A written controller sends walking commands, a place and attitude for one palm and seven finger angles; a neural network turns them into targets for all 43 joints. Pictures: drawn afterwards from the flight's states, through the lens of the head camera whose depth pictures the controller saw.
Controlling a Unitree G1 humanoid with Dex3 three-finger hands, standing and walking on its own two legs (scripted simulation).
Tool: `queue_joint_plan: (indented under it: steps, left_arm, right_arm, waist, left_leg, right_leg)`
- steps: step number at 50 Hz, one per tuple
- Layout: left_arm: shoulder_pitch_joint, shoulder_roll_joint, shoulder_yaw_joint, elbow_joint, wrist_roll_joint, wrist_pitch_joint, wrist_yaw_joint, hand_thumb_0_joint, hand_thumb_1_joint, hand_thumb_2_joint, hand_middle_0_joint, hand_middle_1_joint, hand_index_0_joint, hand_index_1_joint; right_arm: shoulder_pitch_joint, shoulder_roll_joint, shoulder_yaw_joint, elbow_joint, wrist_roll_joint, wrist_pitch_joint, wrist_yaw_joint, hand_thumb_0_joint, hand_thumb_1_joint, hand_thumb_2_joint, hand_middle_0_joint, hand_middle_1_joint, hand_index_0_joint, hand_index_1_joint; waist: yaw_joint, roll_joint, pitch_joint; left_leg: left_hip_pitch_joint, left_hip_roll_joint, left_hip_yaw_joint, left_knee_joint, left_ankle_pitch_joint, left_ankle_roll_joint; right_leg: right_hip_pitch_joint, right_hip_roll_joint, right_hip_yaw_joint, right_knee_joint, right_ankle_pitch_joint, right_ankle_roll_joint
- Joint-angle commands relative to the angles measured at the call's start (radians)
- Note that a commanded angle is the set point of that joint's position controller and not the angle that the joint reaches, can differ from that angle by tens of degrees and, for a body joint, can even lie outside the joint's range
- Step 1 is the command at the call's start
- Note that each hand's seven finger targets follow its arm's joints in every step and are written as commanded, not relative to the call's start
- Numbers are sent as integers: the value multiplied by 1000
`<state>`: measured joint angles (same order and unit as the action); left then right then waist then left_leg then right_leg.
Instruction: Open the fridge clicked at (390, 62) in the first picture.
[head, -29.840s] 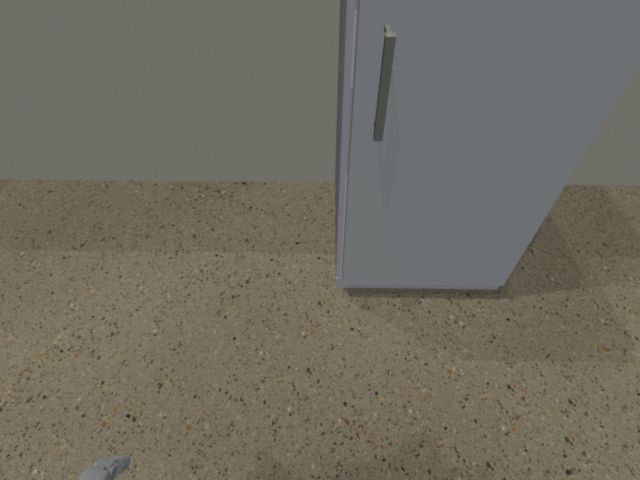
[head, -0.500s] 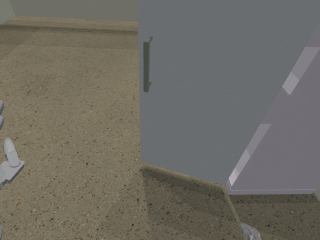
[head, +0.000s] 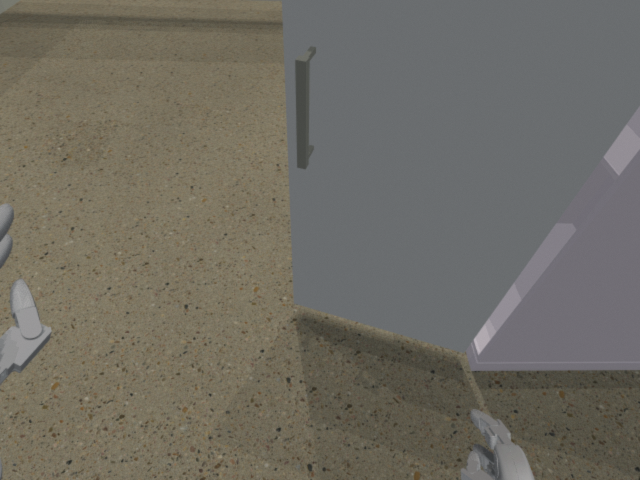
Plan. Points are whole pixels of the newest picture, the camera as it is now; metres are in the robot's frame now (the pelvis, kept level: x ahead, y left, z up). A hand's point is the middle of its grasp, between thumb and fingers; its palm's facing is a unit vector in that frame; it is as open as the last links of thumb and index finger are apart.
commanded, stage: stop stepping back and stand still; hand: left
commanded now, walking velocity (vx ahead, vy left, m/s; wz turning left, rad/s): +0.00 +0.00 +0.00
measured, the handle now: (306, 112) +0.72 +0.08 +0.08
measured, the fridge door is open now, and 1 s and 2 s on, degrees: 71 71 71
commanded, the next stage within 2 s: let the arm hang, fingers relaxed in 0.26 s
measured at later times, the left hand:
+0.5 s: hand (119, 400) +0.21 +0.27 -0.03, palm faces +0.11 -0.88 -0.46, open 7.4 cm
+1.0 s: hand out of the picture +0.00 +0.23 -0.17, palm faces -0.06 -0.96 -0.26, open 7.3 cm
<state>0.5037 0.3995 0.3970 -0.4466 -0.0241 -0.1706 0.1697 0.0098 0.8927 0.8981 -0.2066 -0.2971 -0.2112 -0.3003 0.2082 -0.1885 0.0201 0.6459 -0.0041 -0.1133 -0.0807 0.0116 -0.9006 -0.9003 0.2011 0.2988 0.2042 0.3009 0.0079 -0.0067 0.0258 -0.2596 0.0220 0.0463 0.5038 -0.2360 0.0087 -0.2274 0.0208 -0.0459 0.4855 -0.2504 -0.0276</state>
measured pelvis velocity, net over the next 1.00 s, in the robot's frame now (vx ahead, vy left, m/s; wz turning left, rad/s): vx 0.00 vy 0.02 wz -0.01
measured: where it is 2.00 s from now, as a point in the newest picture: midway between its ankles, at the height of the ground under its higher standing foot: outside the picture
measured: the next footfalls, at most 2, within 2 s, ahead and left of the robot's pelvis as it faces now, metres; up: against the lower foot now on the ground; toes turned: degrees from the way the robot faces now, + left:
none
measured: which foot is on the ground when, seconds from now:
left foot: down 0.00-1.00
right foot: down 0.00-1.00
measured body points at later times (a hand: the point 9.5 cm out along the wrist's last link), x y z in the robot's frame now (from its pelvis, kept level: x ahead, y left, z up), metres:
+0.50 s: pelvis +0.00 +0.01 -0.01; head +0.01 -0.01 +0.44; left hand +0.20 +0.31 +0.00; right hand +0.18 -0.24 -0.12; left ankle +0.02 +0.11 -0.74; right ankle +0.01 -0.10 -0.74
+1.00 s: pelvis +0.00 +0.02 +0.01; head +0.04 +0.02 +0.45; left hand +0.00 +0.28 -0.15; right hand -0.02 -0.21 -0.15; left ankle +0.02 +0.11 -0.74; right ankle +0.01 -0.10 -0.74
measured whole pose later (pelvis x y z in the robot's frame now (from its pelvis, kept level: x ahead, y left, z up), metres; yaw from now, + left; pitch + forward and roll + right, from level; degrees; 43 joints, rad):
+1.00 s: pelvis +0.00 +0.02 +0.01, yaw -1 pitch +0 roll +0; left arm 0.24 0.24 -0.01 1.15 0.02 0.01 0.02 0.00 0.93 0.90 -0.20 -0.29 -0.20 -0.30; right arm 0.26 -0.18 0.00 1.13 -0.02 0.02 -0.02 0.01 -0.90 -0.90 0.20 0.30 0.20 0.30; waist -0.01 0.01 0.08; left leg -0.22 0.00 0.07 0.42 -0.20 0.03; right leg -0.19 0.00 -0.02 0.39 -0.20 0.00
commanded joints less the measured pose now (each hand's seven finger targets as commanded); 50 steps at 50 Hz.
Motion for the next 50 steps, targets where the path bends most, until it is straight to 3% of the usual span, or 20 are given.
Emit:
queue_joint_plan:
  steps: [1, 5, 11, 17, 18, 19, 21, 23, 25, 27, 31, 32, 33, 34, 36, 39, 42, 50]
  left_arm:
    - [-4, 185, 125, -240, -13, -72, 22, 0, 900, 900, -200, -300, -200, -300]
    - [39, 185, 131, -226, -23, -60, 22, 0, 900, 900, -200, -300, -200, -300]
    - [38, 193, 133, -223, -26, -55, 22, 0, 900, 900, -200, -300, -200, -300]
    - [12, 183, 117, -215, -26, -50, 20, 0, 900, 900, -200, -300, -200, -300]
    - [-75, 26, -326, 569, 44, 58, -111, 0, 900, 900, -200, -300, -200, -300]
    - [-120, 52, -287, 583, 39, 137, -151, 0, 900, 900, -200, -300, -200, -300]
    - [-181, 28, -313, 674, 44, 151, -157, 0, 900, 900, -200, -300, -200, -300]
    - [-236, 26, -341, 801, 47, 152, -155, 0, 900, 900, -200, -300, -200, -300]
    - [-287, 26, -363, 932, 47, 160, -149, 0, 900, 900, -200, -300, -200, -300]
    - [-319, 13, -380, 1061, 48, 169, -145, 0, 900, 900, -200, -300, -200, -300]
    - [-305, 3, -389, 1262, 49, 165, -147, 0, 900, 900, -200, -300, -200, -300]
    - [-293, -2, -389, 1302, 47, 161, -147, 0, 900, 900, -200, -300, -200, -300]
    - [-285, -2, -388, 1333, 48, 158, -147, 0, 900, 900, -200, -300, -200, -300]
    - [-273, -32, -376, 1359, 48, 156, -146, 0, 900, 900, -200, -300, -200, -300]
    - [-265, -35, -377, 1405, 44, 155, -148, 0, 900, 900, -200, -300, -200, -300]
    - [-271, -43, -381, 1459, 42, 153, -148, 0, 900, 900, -200, -300, -200, -300]
    - [-271, -47, -385, 1503, 39, 155, -149, 0, 900, 900, -200, -300, -200, -300]
    - [-260, -59, -391, 1558, 40, 156, -144, 0, 900, 900, -200, -300, -200, -300]
  right_arm:
    - [-96, -130, -50, -159, 1, -54, -14, 0, -900, -900, 200, 300, 200, 300]
    - [-95, -130, -55, -168, 7, -38, -14, 0, -900, -900, 200, 300, 200, 300]
    - [-104, -136, -56, -187, 9, -16, -22, 0, -900, -900, 200, 300, 200, 300]
    - [-107, -138, -55, -188, 9, -11, -27, 0, -900, -900, 200, 300, 200, 300]
    - [-167, -270, -105, 52, 8, -77, 66, 0, -900, -900, 200, 300, 200, 300]
    - [-95, -325, -111, 24, 23, 4, 84, 0, -900, -900, 200, 300, 200, 300]
    - [-76, -280, -89, 8, 10, 56, 88, 0, -900, -900, 200, 300, 200, 300]
    - [-79, -258, -69, 20, -4, 80, 88, 0, -900, -900, 200, 300, 200, 300]
    - [-77, -241, -54, 51, -15, 104, 85, 0, -900, -900, 200, 300, 200, 300]
    - [-71, -217, -42, 102, -23, 118, 82, 0, -900, -900, 200, 300, 200, 300]
    - [-68, -196, -29, 210, -25, 118, 76, 0, -900, -900, 200, 300, 200, 300]
    - [-62, -185, -28, 237, -24, 116, 73, 0, -900, -900, 200, 300, 200, 300]
    - [-50, -184, -27, 259, -22, 114, 69, 0, -900, -900, 200, 300, 200, 300]
    - [-36, -166, -33, 280, -24, 113, 65, 0, -900, -900, 200, 300, 200, 300]
    - [-10, -154, -35, 321, -23, 113, 61, 0, -900, -900, 200, 300, 200, 300]
    - [30, -146, -42, 366, -18, 114, 55, 0, -900, -900, 200, 300, 200, 300]
    - [55, -148, -45, 403, -17, 114, 51, 0, -900, -900, 200, 300, 200, 300]
    - [75, -130, -43, 455, -15, 110, 48, 0, -900, -900, 200, 300, 200, 300]
  waist:
    - [3, 73, -171]
    - [-3, 42, -189]
    - [0, 76, -164]
    - [0, 60, -154]
    - [-47, 38, -91]
    - [-37, 52, -147]
    - [-24, -47, -131]
    - [-18, -130, -114]
    - [-18, -156, -80]
    - [-19, -118, -48]
    - [-6, 75, -58]
    - [-5, 102, -68]
    - [-4, 90, -75]
    - [-4, 115, -85]
    - [-5, 160, -85]
    - [-12, 69, -59]
    - [-14, 38, -20]
    - [-13, -11, -6]
  left_leg:
    - [19, 75, -87, -71, 202, 17]
    - [46, 66, -65, -37, 286, 1]
    - [38, 71, -77, -68, 277, 6]
    - [32, 64, -74, -78, 213, 8]
    - [54, 112, -55, 96, 372, 4]
    - [69, 114, -68, 62, 327, 3]
    - [-4, 119, -101, 33, 217, 33]
    - [-34, 105, -121, 5, 166, 38]
    - [-43, 79, -117, -17, 107, 33]
    - [-30, 66, -115, -61, 64, 26]
    - [-1, 74, -109, -138, 51, 21]
    - [11, 73, -105, -142, 49, 19]
    - [25, 75, -106, -139, 69, 18]
    - [32, 78, -99, -140, 59, 20]
    - [32, 78, -99, -146, 42, 21]
    - [44, 87, -104, -151, 48, 22]
    - [46, 92, -111, -169, 33, 26]
    - [70, 98, -102, -184, 70, 29]
  right_leg:
    - [118, -80, 128, -72, 257, 2]
    - [119, -99, 135, -69, 371, -1]
    - [101, -82, 117, -73, 309, 7]
    - [92, -83, 125, -98, 270, 9]
    - [-96, -153, 40, 33, 356, -6]
    - [-89, -167, 107, 0, 313, -15]
    - [-85, -131, 61, 41, 166, -14]
    - [-63, -129, 83, 21, 117, -18]
    - [-44, -149, 120, -21, 108, -24]
    - [-49, -145, 137, -58, 49, -19]
    - [22, -123, 143, -103, 21, -6]
    - [36, -123, 143, -113, 30, -8]
    - [49, -121, 142, -123, 50, -11]
    - [58, -125, 134, -134, 58, -15]
    - [72, -124, 131, -144, 63, -22]
    - [58, -125, 128, -165, 65, -23]
    - [35, -120, 126, -175, 39, -23]
    - [28, -121, 123, -169, 63, -15]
